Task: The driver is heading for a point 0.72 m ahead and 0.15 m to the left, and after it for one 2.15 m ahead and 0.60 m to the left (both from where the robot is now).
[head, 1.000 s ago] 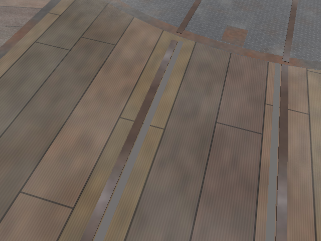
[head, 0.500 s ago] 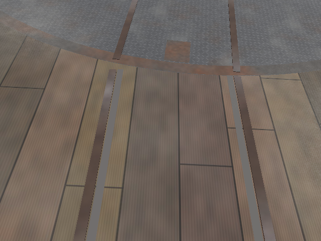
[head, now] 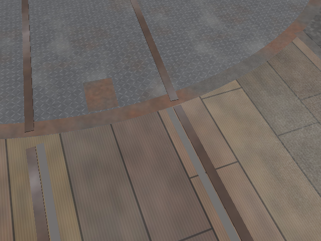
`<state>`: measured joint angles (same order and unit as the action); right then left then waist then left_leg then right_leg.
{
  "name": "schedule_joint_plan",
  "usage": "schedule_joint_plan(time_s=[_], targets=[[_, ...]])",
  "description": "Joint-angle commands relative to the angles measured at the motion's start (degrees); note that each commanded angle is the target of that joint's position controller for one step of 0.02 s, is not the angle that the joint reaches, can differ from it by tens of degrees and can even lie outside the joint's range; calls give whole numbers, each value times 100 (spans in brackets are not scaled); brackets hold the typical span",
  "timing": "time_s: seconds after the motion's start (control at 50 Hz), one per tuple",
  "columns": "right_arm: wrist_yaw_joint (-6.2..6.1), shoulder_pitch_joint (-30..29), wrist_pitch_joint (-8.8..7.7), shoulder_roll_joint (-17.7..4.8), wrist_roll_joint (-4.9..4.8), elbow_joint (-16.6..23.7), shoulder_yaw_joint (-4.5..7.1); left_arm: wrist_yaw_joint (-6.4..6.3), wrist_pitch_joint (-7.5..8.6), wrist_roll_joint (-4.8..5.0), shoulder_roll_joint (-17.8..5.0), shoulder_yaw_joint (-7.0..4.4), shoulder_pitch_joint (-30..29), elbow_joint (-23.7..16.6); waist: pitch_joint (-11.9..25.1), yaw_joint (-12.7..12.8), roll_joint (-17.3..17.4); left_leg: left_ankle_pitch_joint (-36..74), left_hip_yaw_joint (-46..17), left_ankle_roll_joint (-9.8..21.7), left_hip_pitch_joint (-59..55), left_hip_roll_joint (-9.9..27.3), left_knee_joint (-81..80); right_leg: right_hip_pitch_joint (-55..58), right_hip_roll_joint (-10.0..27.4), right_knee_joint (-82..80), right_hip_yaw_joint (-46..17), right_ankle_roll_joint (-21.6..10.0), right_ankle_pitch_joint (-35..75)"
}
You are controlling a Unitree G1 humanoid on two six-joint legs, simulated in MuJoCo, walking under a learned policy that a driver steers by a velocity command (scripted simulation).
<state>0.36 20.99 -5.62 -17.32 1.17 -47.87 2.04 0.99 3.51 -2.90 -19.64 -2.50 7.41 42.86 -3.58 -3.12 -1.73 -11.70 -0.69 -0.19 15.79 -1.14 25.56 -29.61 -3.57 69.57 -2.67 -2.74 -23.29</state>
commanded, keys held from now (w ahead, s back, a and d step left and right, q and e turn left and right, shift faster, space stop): q+shift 0.44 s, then w+q+shift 0.08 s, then q+shift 0.02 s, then shift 0.02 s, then e+shift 0.44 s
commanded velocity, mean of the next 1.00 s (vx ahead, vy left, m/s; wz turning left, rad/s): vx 0.18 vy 0.00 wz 0.31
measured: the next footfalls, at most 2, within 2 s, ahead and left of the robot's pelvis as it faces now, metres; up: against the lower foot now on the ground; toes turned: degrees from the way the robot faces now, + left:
right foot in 0.18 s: +0.31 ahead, -0.08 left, +0.00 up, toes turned +10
left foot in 0.60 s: +0.17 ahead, +0.13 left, +0.00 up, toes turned +33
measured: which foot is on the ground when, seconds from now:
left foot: down 0.00-0.18, up 0.20-0.58, down 0.60-1.00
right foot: up 0.00-0.16, down 0.18-0.60, up 0.62-1.00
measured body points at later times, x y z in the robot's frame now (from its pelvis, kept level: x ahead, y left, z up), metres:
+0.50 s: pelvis +0.18 +0.00 +0.00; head +0.21 +0.01 +0.45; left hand +0.19 +0.30 -0.11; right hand +0.42 -0.21 -0.10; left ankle +0.16 +0.11 -0.69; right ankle +0.27 -0.08 -0.74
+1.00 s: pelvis +0.23 +0.06 -0.01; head +0.26 +0.07 +0.44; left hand +0.21 +0.34 -0.13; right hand +0.43 -0.13 -0.13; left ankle +0.14 +0.11 -0.74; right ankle +0.32 +0.00 -0.71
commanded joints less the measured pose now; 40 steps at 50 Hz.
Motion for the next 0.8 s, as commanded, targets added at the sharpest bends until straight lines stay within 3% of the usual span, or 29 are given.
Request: schedule_joint_plan(time_s=[0.02,0.04,0.08,0.12,0.16,0.18,0.2,0.22,0.24,0.26,0.28,0.3,0.36,0.44,0.48,0.52,0.56,0.58,0.6,0.62,0.64,0.66,0.68,0.7,0.74,0.8], targets=[[-22,136,-60,-539,-36,59,69,79,17,-31,145,179,105,-616,547,500,656,4895,-1419,1152,-709,1099,-799,-313,234,-1652,90,259,328],[-32,-163,-12,-698,-10,120,132,94,14,58,244,262,64,-646,567,619,752,4696,-1069,1004,-111,818,-867,473,159,-2519,192,277,919],[11,-176,68,-894,-41,150,249,70,-49,183,114,270,-46,-625,649,602,1015,3844,-1055,755,325,582,-868,1480,-81,-3245,264,290,2085],[25,-71,139,-884,-145,173,305,-28,-92,155,-138,191,109,-532,640,684,836,2965,-1304,493,396,548,-513,2060,-10,-3689,64,228,2794],[10,77,181,-796,-212,217,339,-170,-27,20,-365,105,414,-431,674,773,434,2344,-1341,241,508,177,500,2708,319,-4096,-136,128,3146],[8,265,196,-626,-263,342,324,-230,47,-81,-656,48,748,-462,1037,829,-207,801,-1073,95,841,-210,1732,3343,1246,-4107,-783,-25,4729],[-106,1148,295,-184,-377,410,250,-219,24,-107,-842,22,1083,-590,2013,551,-1181,-2785,-553,85,1134,-644,3507,4011,3105,-3846,-2012,-568,7184],[-216,1622,463,-444,-267,280,297,-179,-62,167,-616,-8,1010,-611,2420,431,-1127,-2826,-337,99,1227,-467,4318,3820,3288,-3967,-2393,-943,7240],[-227,1466,600,-517,-113,195,330,-201,-92,254,-281,46,574,-757,1999,302,-721,-2397,-284,49,1413,-233,4670,3344,2954,-4218,-2114,-988,5979],[-178,1061,679,-528,-22,238,357,-243,-109,243,29,122,203,-815,1446,237,-508,-2019,-199,-38,1546,-62,4670,2837,2545,-4482,-1565,-917,5153],[-118,784,738,-549,1,330,397,-298,-122,193,104,147,36,-811,1141,168,-593,-1804,-168,-134,1576,36,4677,2523,2317,-4668,-1169,-889,4973],[-55,642,812,-505,15,391,406,-346,-129,181,62,126,20,-769,944,123,-667,-1673,-125,-206,1491,97,4692,2199,2213,-4813,-807,-923,4967],[29,292,946,-289,-28,620,387,-376,-98,149,8,53,146,-668,970,54,-540,-1389,-37,-249,1390,141,4537,1990,2185,-4954,-271,-1026,4798],[195,-413,1076,-145,-46,1038,305,-345,-131,87,-70,-27,115,-641,852,110,-728,-892,114,-143,1108,390,3233,1717,2214,-5109,359,-867,3440],[340,-694,1096,-256,-52,1226,292,-246,-125,47,-310,-136,163,-689,972,208,-909,-773,320,40,533,428,2536,1351,2271,-5531,437,-649,752],[495,-851,1086,-502,-67,1339,345,-224,-151,31,-652,-270,142,-742,914,220,-1033,-1183,615,222,39,289,2018,1011,2359,-5874,428,-419,-1070],[530,-1067,1048,-466,-77,1396,338,-186,-220,31,-725,-311,324,-709,560,290,-478,-1210,772,346,-324,151,1169,923,2397,-5543,696,-269,-879],[489,-819,975,-326,-45,1272,297,-140,-281,73,-646,-299,494,-611,465,186,-93,-1033,768,430,-940,-56,429,648,2182,-4976,975,-141,-582],[377,-169,860,-343,10,971,302,-71,-349,93,-355,-229,719,-504,519,2,627,-1102,361,528,-1720,-73,-324,239,1745,-3821,1413,101,-363],[225,212,746,-638,79,972,279,46,-401,34,394,-14,926,-584,489,2,2098,-1391,-1799,712,-2084,1607,-1045,-807,1183,-1896,1703,458,-1637],[75,83,716,-1391,52,1206,439,-17,-481,-21,93,-66,588,-846,11,-163,1983,-414,-2991,1458,-1276,2692,-1583,-1576,611,-1392,1168,554,-1264],[7,20,712,-932,78,1070,311,-9,-505,68,-184,-137,268,-762,-135,-181,1078,552,-2081,1385,-1052,2334,-1454,-1141,936,-1264,608,501,-587],[-17,-436,667,-649,79,1061,165,60,-485,208,-30,-102,530,-607,-116,172,1226,1347,-1356,1181,-881,1941,-1392,-707,891,-1402,459,461,-115],[-33,-853,607,-520,64,1099,113,85,-463,250,-91,-123,860,-338,-36,388,1167,2149,-712,997,-938,1596,-1312,-390,779,-1340,353,468,283],[-137,-1112,502,-366,33,1161,44,75,-464,218,-280,-232,1363,26,236,498,1027,3621,217,834,-976,1422,-1024,102,397,-921,186,440,604],[-230,-1010,534,-410,8,1135,79,73,-533,234,-227,-284,1270,-9,218,450,709,3561,524,853,-1326,1595,-884,-271,396,-707,361,401,750]])
Keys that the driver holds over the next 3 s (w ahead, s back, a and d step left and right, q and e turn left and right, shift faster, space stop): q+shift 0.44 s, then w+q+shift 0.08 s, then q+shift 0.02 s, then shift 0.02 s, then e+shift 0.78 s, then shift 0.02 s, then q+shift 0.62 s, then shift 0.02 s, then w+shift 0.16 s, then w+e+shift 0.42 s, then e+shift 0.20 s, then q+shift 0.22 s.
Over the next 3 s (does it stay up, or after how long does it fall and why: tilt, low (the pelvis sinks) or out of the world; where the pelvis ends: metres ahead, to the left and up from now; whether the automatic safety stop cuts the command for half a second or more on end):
stays up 0.71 0.18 -0.02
